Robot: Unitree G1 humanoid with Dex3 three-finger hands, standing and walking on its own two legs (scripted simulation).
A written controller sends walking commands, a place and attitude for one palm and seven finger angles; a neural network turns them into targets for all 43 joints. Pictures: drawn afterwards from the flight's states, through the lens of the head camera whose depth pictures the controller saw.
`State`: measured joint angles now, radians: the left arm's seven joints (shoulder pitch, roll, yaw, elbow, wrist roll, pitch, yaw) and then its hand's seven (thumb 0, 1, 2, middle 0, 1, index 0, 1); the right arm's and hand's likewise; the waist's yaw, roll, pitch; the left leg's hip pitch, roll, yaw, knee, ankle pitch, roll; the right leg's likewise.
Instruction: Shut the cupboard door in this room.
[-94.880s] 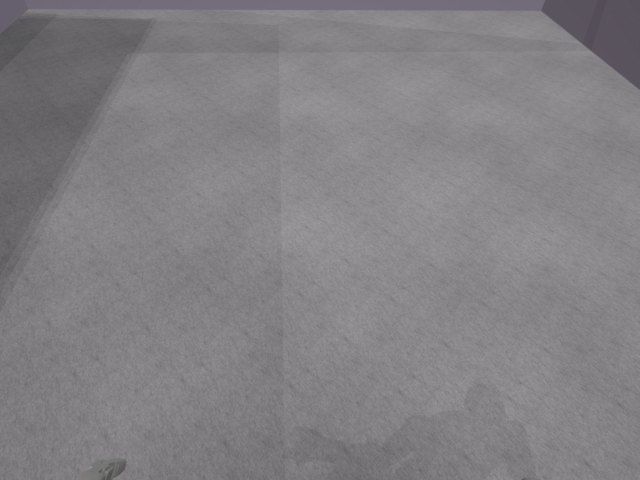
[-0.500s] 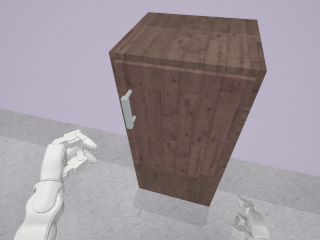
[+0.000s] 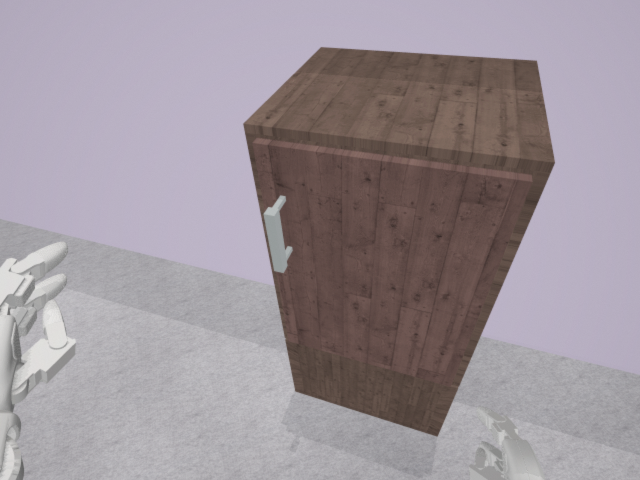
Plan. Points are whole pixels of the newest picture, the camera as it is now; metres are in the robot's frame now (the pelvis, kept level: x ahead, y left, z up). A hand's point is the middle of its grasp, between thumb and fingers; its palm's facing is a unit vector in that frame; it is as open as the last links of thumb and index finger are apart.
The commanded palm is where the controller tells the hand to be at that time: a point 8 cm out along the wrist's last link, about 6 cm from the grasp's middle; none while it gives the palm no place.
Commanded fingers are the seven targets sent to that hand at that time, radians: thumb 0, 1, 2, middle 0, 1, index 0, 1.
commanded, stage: draw the hand back to the body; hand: left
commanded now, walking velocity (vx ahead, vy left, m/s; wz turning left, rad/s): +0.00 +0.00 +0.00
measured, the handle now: (280, 234) +0.53 +0.15 +0.00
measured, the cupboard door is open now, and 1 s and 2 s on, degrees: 0 0 0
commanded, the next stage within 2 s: step back with the hand held close in 0.30 s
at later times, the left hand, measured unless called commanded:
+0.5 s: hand (87, 351) +0.18 +0.25 +0.15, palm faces +0.43 -0.81 -0.41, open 7.4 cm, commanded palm +0.13 +0.29 +0.17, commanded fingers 0.00 0.90 0.90 -0.20 -0.30 -0.20 -0.30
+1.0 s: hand (45, 382) +0.15 +0.28 +0.15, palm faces +0.39 -0.80 -0.46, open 7.4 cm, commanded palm +0.10 +0.31 +0.17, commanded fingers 0.00 0.90 0.90 -0.20 -0.30 -0.20 -0.30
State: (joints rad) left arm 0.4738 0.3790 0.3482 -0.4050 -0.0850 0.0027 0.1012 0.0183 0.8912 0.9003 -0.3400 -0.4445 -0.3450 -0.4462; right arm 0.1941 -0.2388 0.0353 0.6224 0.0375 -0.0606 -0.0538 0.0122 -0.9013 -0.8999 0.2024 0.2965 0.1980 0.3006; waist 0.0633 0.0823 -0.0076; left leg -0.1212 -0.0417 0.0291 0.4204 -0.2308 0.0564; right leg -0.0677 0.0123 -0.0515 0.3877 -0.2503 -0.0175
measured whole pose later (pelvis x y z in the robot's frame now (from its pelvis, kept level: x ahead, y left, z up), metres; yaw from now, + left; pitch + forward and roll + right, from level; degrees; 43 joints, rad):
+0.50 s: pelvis -0.01 -0.01 +0.00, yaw +0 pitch -3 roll -1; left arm 0.48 0.37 0.35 -0.38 -0.09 -0.04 0.10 0.02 0.89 0.90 -0.21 -0.30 -0.22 -0.30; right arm 0.19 -0.24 0.03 0.61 0.04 -0.06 -0.06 0.01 -0.90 -0.90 0.20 0.30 0.20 0.30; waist 0.04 0.08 -0.02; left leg -0.17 -0.02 0.02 0.46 -0.23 0.04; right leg -0.10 0.04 -0.06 0.39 -0.24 -0.03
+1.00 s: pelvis -0.05 +0.01 -0.01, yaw +0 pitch +1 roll -2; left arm 0.56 0.44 0.39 -0.47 -0.07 -0.13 0.14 0.02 0.89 0.90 -0.21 -0.30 -0.22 -0.30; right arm 0.20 -0.23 0.00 0.55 0.03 0.03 -0.09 0.01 -0.90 -0.90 0.20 0.30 0.20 0.30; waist -0.01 0.02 -0.05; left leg -0.36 -0.04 0.04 0.54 -0.21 0.08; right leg -0.31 0.01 -0.05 0.50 -0.22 0.00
